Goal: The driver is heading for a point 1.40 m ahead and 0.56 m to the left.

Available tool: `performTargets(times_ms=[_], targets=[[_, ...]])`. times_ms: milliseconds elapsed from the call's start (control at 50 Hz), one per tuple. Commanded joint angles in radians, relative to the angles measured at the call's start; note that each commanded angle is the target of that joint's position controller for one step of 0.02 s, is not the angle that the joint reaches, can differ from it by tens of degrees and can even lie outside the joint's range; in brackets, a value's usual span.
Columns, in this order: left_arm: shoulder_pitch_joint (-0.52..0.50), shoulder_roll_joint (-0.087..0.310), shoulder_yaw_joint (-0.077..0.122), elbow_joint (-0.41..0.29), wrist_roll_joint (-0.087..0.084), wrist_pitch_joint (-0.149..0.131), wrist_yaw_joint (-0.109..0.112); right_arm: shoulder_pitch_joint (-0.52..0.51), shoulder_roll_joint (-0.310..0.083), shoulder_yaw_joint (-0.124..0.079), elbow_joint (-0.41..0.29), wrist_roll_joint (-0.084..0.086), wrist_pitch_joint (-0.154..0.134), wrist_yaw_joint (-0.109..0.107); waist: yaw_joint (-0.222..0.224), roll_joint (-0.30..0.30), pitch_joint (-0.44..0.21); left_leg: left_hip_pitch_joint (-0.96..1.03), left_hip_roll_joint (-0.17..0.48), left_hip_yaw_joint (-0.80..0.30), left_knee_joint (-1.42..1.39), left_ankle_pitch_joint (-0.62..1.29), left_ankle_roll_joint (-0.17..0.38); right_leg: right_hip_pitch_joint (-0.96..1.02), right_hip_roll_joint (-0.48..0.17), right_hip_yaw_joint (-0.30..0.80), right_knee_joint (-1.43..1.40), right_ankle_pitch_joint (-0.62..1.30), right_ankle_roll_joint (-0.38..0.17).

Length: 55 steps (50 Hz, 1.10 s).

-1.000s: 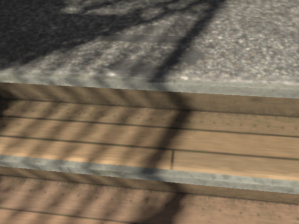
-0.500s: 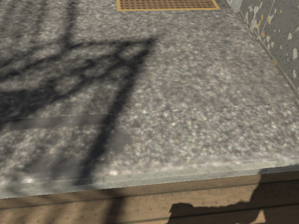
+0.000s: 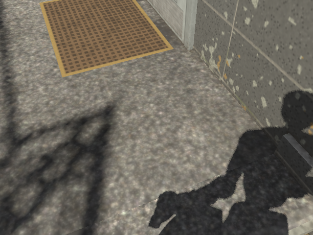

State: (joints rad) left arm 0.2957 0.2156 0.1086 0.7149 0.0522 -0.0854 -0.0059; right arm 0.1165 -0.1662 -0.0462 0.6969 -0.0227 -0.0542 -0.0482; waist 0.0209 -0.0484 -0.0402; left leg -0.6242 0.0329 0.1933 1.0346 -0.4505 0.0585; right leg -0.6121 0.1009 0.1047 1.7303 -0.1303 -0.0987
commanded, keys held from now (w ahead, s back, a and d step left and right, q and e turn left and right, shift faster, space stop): q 1.00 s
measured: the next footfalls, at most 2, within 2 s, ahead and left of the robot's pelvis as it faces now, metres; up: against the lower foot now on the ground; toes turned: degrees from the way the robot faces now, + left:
right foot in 0.36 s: +0.22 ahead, -0.18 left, +0.00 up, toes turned +0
left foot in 0.76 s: +0.35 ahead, +0.12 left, +0.16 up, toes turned +20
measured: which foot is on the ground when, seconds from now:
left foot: down 0.00-0.36, up 0.38-0.74, down 0.76-1.00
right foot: up 0.00-0.34, down 0.36-0.78, up 0.80-1.00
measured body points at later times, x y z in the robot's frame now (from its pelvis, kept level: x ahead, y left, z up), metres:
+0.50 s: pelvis +0.19 -0.05 +0.08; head +0.22 -0.07 +0.52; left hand +0.34 +0.19 -0.01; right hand +0.30 -0.30 -0.06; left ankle +0.09 +0.07 -0.42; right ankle +0.18 -0.18 -0.66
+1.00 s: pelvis +0.26 +0.04 +0.18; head +0.27 +0.07 +0.63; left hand +0.36 +0.32 +0.10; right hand +0.50 -0.12 +0.09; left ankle +0.31 +0.11 -0.50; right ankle +0.34 -0.12 -0.36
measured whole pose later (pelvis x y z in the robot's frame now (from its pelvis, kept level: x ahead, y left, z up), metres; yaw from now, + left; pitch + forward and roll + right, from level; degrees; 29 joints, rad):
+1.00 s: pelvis +0.26 +0.04 +0.18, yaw +25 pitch +1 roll -2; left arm 0.12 0.15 0.01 0.55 0.06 0.01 0.05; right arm 0.20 -0.19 -0.06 0.68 -0.02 0.02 -0.02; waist 0.02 -0.02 0.00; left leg -0.59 -0.12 -0.01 0.92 -0.35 0.12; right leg -0.82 -0.04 0.07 1.64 -0.18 0.00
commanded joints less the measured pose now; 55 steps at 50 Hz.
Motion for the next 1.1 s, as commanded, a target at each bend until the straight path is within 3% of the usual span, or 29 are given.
performTargets(times_ms=[20, 40, 100, 160, 220, 260, 280, 320, 340, 360, 380, 400, 420, 440, 500, 540, 580, 660, 720, 760, 780, 800, 820, 880, 920, 960, 1020, 1040, 1100], targets=[[-0.020, -0.124, -0.069, -0.133, -0.006, 0.051, 0.021, 0.146, 0.064, 0.013, 0.127, -0.025, -0.054, 0.015, 0.036, 0.035, 0.082, 0.198, 0.254, -0.474, -0.600, 0.170, 0.119, -0.382, -0.030, 0.069, 0.313, -0.083, -0.018], [-0.030, -0.142, -0.080, -0.158, -0.020, 0.064, 0.029, 0.187, 0.035, 0.005, 0.163, -0.023, -0.072, 0.029, 0.048, 0.122, 0.095, 0.274, 0.245, -0.407, -0.621, 0.333, 0.099, -0.471, -0.038, 0.081, 0.328, -0.116, -0.013], [-0.124, -0.064, -0.079, -0.191, -0.015, 0.068, 0.016, 0.153, -0.015, 0.003, 0.175, -0.006, -0.090, 0.039, 0.074, 0.060, 0.134, 0.193, 0.183, -0.211, -0.707, 0.580, 0.069, -0.382, -0.050, 0.069, -0.078, -0.090, 0.021], [-0.127, -0.052, -0.075, -0.148, -0.002, 0.059, -0.003, 0.169, -0.094, -0.009, 0.183, -0.004, -0.103, 0.021, 0.074, 0.116, -0.002, 0.325, 0.158, -0.121, -0.748, 0.910, 0.092, -0.222, -0.126, -0.128, -0.257, -0.017, 0.035], [-0.288, -0.079, -0.087, -0.189, -0.001, 0.037, -0.003, 0.299, -0.105, -0.024, 0.196, 0.003, -0.079, 0.013, -0.048, 0.111, -0.053, 0.644, 0.131, -0.167, -0.729, 0.943, 0.121, -0.363, -0.170, -0.180, -0.350, -0.115, 0.042], [-0.418, -0.110, -0.108, -0.220, -0.003, 0.012, -0.024, 0.363, -0.094, -0.021, 0.159, -0.024, -0.041, -0.021, -0.142, 0.101, -0.065, 0.819, 0.127, -0.229, -0.650, 1.060, 0.127, -0.387, -0.156, -0.191, -0.545, -0.120, 0.054], [-0.399, -0.130, -0.118, -0.227, -0.030, 0.004, -0.032, 0.303, -0.090, -0.025, 0.128, -0.026, -0.032, -0.030, -0.114, 0.159, -0.081, 0.742, 0.122, -0.229, -0.627, 1.130, 0.116, -0.213, -0.148, -0.176, -0.769, -0.073, 0.064], [-0.257, -0.064, -0.091, -0.193, -0.063, -0.006, -0.012, 0.300, -0.187, -0.064, 0.081, -0.014, -0.026, -0.008, -0.059, 0.189, -0.181, 0.711, 0.077, -0.245, -0.450, 1.242, 0.072, 0.165, -0.059, -0.183, -1.250, 0.100, 0.098], [-0.169, -0.023, -0.075, -0.136, -0.050, -0.004, 0.004, 0.303, -0.196, -0.077, 0.084, 0.029, -0.027, 0.006, -0.021, 0.177, -0.201, 0.681, 0.056, -0.243, -0.362, 1.186, 0.066, 0.345, -0.041, -0.230, -1.466, 0.298, 0.104], [-0.076, 0.007, -0.058, -0.093, -0.025, 0.000, 0.017, 0.311, -0.168, -0.076, 0.078, 0.058, -0.035, 0.009, 0.013, 0.203, -0.201, 0.508, 0.031, -0.268, -0.258, 0.817, 0.052, 0.571, -0.127, -0.176, -1.588, 0.474, 0.105], [-0.023, 0.088, -0.037, -0.086, 0.013, -0.001, 0.027, 0.347, -0.043, -0.060, 0.049, 0.072, -0.038, 0.013, -0.001, -0.054, -0.230, 0.029, -0.057, -0.222, 0.048, -0.057, 0.000, 0.968, -0.402, -0.032, -1.284, 1.172, 0.048], [0.116, 0.125, -0.028, -0.095, 0.006, 0.011, 0.040, 0.330, 0.023, -0.052, 0.033, 0.078, -0.041, 0.017, 0.091, -0.156, -0.353, -0.221, -0.112, -0.317, 0.480, -0.266, -0.049, 1.114, -0.645, 0.111, -1.081, 1.804, -0.126], [0.202, 0.150, -0.009, -0.087, -0.003, 0.021, 0.044, 0.223, -0.031, -0.068, 0.027, 0.068, -0.028, 0.010, 0.198, -0.070, -0.391, -0.265, -0.142, -0.351, 0.743, -0.198, -0.063, 1.001, -0.661, 0.097, -1.187, 1.570, -0.204], [0.098, 0.155, -0.008, -0.070, 0.005, 0.025, 0.044, 0.129, -0.034, -0.072, -0.016, 0.039, -0.012, 0.002, 0.124, -0.116, -0.297, -0.392, -0.109, -0.298, 0.887, -0.138, -0.072, 0.943, -0.592, 0.064, -1.244, 1.196, -0.201], [0.033, -0.019, -0.061, -0.013, -0.027, 0.000, 0.059, 0.000, 0.013, -0.044, -0.078, -0.011, 0.040, -0.006, 0.006, -0.156, -0.042, -0.555, -0.071, -0.291, 1.095, -0.129, -0.051, 0.690, -0.510, -0.012, -1.371, 0.582, -0.110], [0.027, -0.002, -0.058, 0.044, -0.043, -0.022, 0.045, -0.023, 0.047, -0.025, -0.129, -0.010, 0.078, 0.009, -0.055, -0.078, 0.064, -0.581, -0.048, -0.278, 1.136, -0.099, -0.030, 0.523, -0.518, -0.059, -1.454, 0.340, -0.073], [0.007, 0.023, -0.050, 0.085, -0.022, -0.020, 0.027, -0.069, 0.068, 0.002, -0.213, -0.013, 0.101, 0.017, -0.116, -0.098, 0.099, -0.587, -0.017, -0.260, 1.056, -0.046, -0.012, 0.419, -0.474, -0.144, -1.501, 0.218, -0.047], [-0.064, 0.151, -0.031, 0.077, -0.018, 0.003, 0.056, -0.159, 0.041, 0.022, -0.319, 0.004, 0.126, 0.031, -0.125, -0.118, 0.083, -0.306, 0.063, -0.130, 0.515, -0.090, 0.004, 0.377, -0.382, -0.310, -1.663, 0.415, -0.033], [-0.040, 0.262, -0.012, 0.048, -0.053, 0.004, 0.050, 0.035, 0.005, 0.008, -0.243, 0.013, 0.149, 0.021, -0.124, -0.116, -0.116, 0.046, -0.044, 0.033, 0.375, -0.186, 0.058, 0.520, -0.406, -0.378, -1.433, 1.235, -0.041], [-0.019, 0.286, -0.002, 0.027, -0.072, 0.017, 0.008, 0.188, -0.080, -0.008, -0.223, 0.016, 0.121, 0.027, -0.167, -0.100, -0.272, 0.286, -0.121, -0.168, 0.054, -0.115, 0.121, 0.542, -0.383, -0.356, -1.022, 1.256, 0.011], [-0.089, 0.208, -0.021, -0.073, -0.053, 0.023, -0.019, 0.196, -0.228, -0.049, -0.238, 0.011, 0.114, 0.020, -0.192, 0.243, -0.271, 0.386, 0.064, -0.705, -0.309, -0.260, 0.223, 0.163, -0.235, -0.322, -0.606, 0.445, 0.100], [-0.136, 0.139, -0.020, -0.155, -0.018, 0.041, -0.038, 0.054, -0.316, -0.093, -0.286, 0.035, 0.138, 0.001, -0.146, 0.391, -0.361, 0.372, 0.160, -1.185, -0.672, -0.307, 0.300, -0.036, -0.054, -0.095, -0.129, -0.220, 0.138], [-0.122, 0.034, -0.045, -0.186, 0.007, 0.053, -0.021, -0.061, -0.283, -0.081, -0.294, 0.018, 0.132, -0.003, -0.065, 0.328, -0.304, 0.295, 0.211, -1.127, -0.700, -0.259, 0.279, -0.149, -0.073, 0.034, 0.142, -0.170, 0.126], [-0.042, 0.016, -0.066, -0.182, 0.013, 0.066, 0.038, -0.109, -0.113, -0.032, -0.183, -0.016, 0.087, 0.017, 0.061, 0.141, 0.066, -0.054, 0.062, -0.717, -0.518, -0.230, 0.128, -0.221, -0.131, -0.014, 0.083, -0.022, 0.089], [0.012, 0.014, -0.066, -0.166, 0.025, 0.087, 0.060, -0.087, -0.100, -0.032, -0.130, -0.002, 0.054, 0.034, 0.100, 0.139, 0.055, -0.068, 0.014, -0.548, -0.477, -0.022, 0.106, -0.178, -0.149, -0.010, 0.031, -0.018, 0.087], [-0.013, 0.003, -0.074, -0.165, 0.010, 0.095, 0.070, -0.033, -0.107, -0.034, -0.090, 0.008, 0.030, 0.036, 0.076, 0.107, 0.038, -0.014, -0.002, -0.527, -0.459, 0.067, 0.110, -0.203, -0.146, -0.019, -0.012, -0.012, 0.089], [-0.136, 0.004, -0.085, -0.201, -0.010, 0.119, 0.067, 0.047, -0.139, -0.038, -0.101, 0.007, 0.052, -0.005, -0.006, 0.086, 0.016, 0.172, 0.006, -0.581, -0.538, 0.151, 0.105, -0.256, -0.153, -0.066, -0.267, -0.095, 0.137], [-0.138, 0.045, -0.071, -0.178, -0.013, 0.124, 0.070, 0.050, -0.141, -0.040, -0.133, 0.010, 0.049, -0.005, -0.032, 0.071, -0.028, 0.257, 0.045, -0.630, -0.580, 0.231, 0.062, -0.249, -0.167, -0.064, -0.326, -0.061, 0.143], [-0.207, 0.042, -0.069, -0.185, -0.026, 0.130, 0.070, 0.106, -0.164, -0.050, -0.146, 0.007, 0.047, -0.015, -0.079, 0.117, -0.055, 0.399, 0.083, -0.717, -0.638, 0.214, 0.050, -0.302, -0.160, -0.040, -0.418, -0.034, 0.152]])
